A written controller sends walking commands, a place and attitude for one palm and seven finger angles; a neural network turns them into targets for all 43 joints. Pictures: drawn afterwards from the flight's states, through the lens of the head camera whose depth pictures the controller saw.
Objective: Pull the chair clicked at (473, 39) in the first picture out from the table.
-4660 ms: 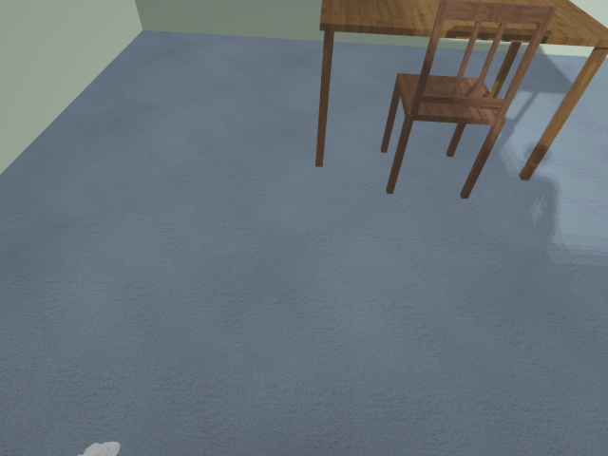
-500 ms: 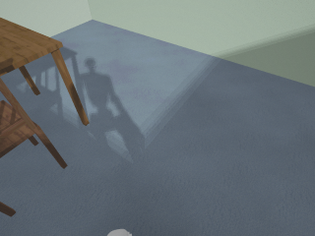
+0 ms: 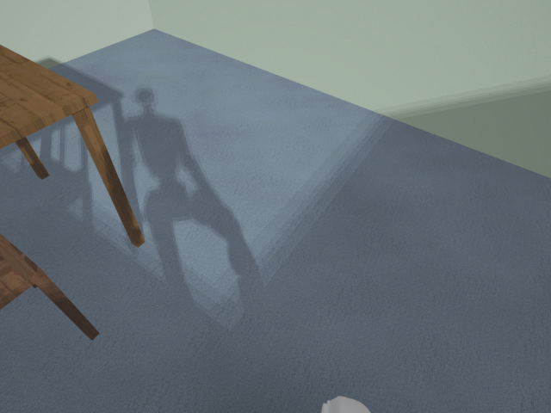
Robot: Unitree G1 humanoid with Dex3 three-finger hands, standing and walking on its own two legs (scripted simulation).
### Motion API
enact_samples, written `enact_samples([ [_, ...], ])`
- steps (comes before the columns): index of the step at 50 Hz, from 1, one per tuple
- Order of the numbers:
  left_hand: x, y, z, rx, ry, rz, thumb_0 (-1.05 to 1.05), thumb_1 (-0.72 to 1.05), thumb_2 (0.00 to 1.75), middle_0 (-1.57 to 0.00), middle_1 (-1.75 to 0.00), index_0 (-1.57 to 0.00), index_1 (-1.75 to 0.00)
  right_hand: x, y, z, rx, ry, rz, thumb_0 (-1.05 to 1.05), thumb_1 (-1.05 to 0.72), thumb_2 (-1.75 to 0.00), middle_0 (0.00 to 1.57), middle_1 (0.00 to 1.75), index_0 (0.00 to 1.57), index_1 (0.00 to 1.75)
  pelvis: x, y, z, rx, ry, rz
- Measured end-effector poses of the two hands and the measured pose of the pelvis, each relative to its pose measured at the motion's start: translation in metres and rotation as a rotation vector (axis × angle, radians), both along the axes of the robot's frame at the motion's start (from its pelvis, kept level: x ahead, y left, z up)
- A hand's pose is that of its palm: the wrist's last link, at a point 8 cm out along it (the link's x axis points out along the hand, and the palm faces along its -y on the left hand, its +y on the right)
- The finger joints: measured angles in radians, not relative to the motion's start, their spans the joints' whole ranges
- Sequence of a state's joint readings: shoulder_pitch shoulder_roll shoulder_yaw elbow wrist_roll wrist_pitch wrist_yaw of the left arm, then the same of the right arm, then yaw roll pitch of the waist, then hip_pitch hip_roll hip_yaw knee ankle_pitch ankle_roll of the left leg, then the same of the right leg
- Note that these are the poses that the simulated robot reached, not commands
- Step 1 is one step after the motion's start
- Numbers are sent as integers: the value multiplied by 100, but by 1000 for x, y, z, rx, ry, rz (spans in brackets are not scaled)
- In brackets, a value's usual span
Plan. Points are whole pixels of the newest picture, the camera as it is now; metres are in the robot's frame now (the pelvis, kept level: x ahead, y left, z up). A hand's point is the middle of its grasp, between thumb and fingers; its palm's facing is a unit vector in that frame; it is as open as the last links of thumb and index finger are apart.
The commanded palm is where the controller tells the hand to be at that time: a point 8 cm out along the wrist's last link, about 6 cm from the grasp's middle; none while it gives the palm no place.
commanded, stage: walk to a spot facing it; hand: left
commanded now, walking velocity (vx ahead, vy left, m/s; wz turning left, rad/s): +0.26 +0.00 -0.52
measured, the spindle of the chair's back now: out of the picture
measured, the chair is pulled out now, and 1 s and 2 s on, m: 0.00 0.00 0.00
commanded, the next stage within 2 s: turn to face it in 0.06 s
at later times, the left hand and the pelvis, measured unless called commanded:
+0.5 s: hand (243, 337) +0.28 +0.08 -0.16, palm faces +0.05 -0.98 -0.18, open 7.2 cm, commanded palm none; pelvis +0.16 -0.08 -0.01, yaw +2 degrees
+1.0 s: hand (171, 400) +0.17 +0.18 -0.17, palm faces +0.36 -0.89 -0.27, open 7.4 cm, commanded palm none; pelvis +0.17 -0.05 -0.01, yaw +18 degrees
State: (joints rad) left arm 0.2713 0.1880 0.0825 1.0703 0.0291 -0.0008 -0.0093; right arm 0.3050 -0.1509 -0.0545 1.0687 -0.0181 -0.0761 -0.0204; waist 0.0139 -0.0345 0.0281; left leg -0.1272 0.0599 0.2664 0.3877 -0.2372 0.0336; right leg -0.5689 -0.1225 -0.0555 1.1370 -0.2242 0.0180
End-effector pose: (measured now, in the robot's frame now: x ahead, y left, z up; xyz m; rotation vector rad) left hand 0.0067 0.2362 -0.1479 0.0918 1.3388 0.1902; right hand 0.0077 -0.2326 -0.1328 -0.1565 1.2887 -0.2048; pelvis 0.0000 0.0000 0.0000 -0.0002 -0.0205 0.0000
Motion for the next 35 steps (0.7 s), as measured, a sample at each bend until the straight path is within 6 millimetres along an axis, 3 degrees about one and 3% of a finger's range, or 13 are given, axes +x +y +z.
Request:
enact_samples([
  [4,72,-4,7,19,-63,-59,0,91,90,-20,-30,-19,-30,-15,3,-6,39,99,-72,0,-94,-90,20,30,20,30,33,-7,0,12,0,-37],
  [8,144,-24,10,31,-101,-147,0,91,90,-20,-30,-19,-30,-21,5,-16,89,177,-154,1,-92,-90,20,30,20,30,66,-21,-5,23,-1,-82],
  [13,231,-64,2,60,-180,-249,0,91,90,-20,-30,-19,-30,-14,-4,-38,153,274,-226,1,-91,-90,20,30,20,30,114,-53,-25,39,0,-100],
  [15,252,-80,0,61,-222,-249,0,91,90,-20,-30,-19,-30,-2,-13,-45,170,307,-224,1,-91,-90,20,30,20,30,126,-64,-30,30,0,-91],
  [18,264,-98,5,42,-243,-220,0,91,90,-20,-30,-19,-30,32,-29,-44,161,290,-189,1,-91,-90,20,30,20,30,138,-74,-25,18,-5,-51],
  [23,264,-113,13,20,-253,-117,-2,91,90,-20,-30,-20,-30,109,-60,-33,113,175,-88,1,-91,-90,20,30,20,30,152,-82,-12,13,10,10],
  [29,254,-98,13,32,-245,-27,-3,92,90,-21,-30,-20,-30,193,-80,-19,50,38,36,1,-91,-90,20,30,20,30,162,-82,-9,2,21,85],
  [35,213,-66,-5,36,-179,85,-1,91,90,-21,-30,-20,-30,256,-73,-8,-8,-54,164,1,-91,-90,20,30,19,30,166,-69,-16,-20,22,156],
])
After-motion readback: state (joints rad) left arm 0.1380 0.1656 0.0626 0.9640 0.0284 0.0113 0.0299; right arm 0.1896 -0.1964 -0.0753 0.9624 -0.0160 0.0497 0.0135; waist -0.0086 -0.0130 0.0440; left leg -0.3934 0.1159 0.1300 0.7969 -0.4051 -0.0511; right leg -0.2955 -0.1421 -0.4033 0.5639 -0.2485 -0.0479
